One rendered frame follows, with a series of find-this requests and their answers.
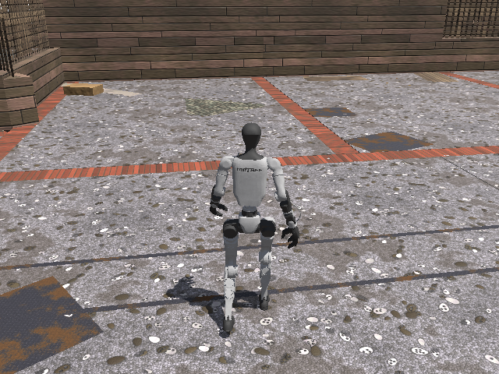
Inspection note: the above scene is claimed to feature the left robot forearm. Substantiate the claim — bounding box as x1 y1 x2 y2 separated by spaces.
210 185 221 208

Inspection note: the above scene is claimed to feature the left robot upper arm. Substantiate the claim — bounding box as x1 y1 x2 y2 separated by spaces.
213 156 235 197

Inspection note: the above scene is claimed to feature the right robot forearm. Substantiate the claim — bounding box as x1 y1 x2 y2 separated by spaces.
280 190 297 228

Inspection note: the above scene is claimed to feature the robot right shin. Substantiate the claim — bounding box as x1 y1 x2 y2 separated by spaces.
260 252 271 300

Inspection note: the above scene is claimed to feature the left robot hand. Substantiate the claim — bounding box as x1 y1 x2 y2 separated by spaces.
210 203 228 217

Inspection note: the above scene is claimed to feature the right robot upper arm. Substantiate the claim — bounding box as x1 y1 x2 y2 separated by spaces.
267 157 287 202

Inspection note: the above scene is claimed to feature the right robot hand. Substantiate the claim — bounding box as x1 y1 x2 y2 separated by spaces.
281 226 299 249

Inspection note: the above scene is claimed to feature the robot torso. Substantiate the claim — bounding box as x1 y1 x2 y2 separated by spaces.
232 153 268 234

